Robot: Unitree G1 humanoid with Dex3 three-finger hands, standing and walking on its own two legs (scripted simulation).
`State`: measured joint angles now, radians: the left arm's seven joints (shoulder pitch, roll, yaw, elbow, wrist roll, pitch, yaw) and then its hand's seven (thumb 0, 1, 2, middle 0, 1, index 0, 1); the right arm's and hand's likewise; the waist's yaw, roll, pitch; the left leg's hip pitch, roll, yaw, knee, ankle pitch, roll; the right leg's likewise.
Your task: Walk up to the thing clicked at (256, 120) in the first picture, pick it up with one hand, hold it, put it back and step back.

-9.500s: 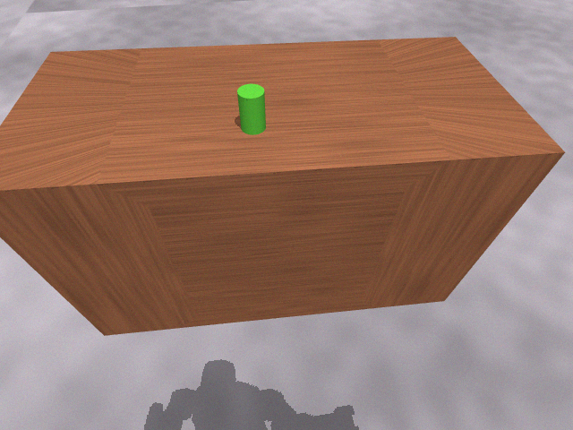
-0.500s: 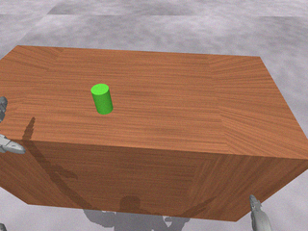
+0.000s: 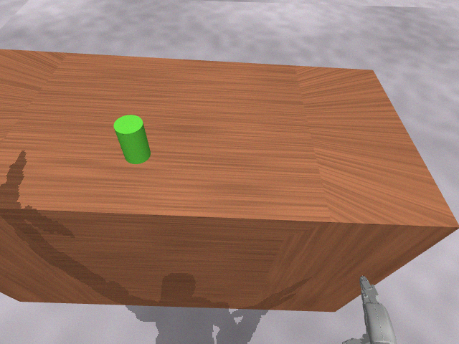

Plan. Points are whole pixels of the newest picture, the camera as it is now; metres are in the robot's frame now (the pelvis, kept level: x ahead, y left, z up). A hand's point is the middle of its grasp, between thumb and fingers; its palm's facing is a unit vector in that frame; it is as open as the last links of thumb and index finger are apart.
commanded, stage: go down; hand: left
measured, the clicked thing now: (133, 140) +0.53 +0.20 +0.02
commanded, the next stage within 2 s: approach in 1.54 s
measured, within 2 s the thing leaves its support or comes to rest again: neither
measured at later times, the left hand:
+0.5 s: hand out of the picture +0.39 +0.38 +0.16, palm faces +0.15 -0.99 +0.02, open 17.6 cm
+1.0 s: hand out of the picture +0.42 +0.38 +0.15, palm faces +0.15 -0.99 +0.02, open 17.5 cm
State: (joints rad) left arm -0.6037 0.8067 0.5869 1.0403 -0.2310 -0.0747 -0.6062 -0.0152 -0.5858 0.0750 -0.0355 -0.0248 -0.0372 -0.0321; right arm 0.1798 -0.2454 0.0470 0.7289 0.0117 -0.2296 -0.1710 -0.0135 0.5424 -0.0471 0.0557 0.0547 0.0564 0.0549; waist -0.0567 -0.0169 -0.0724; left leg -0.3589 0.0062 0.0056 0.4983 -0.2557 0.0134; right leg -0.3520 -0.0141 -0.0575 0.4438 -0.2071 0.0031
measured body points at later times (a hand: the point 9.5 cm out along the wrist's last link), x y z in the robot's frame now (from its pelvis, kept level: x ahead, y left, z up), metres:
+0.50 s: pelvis +0.01 +0.00 -0.01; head +0.05 +0.02 +0.44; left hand +0.38 +0.43 +0.16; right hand +0.17 -0.26 -0.09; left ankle -0.01 +0.11 -0.74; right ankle +0.01 -0.12 -0.74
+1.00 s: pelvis +0.01 +0.01 -0.01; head +0.07 +0.04 +0.43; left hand +0.40 +0.43 +0.15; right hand +0.16 -0.25 -0.08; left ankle -0.01 +0.11 -0.74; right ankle +0.01 -0.12 -0.74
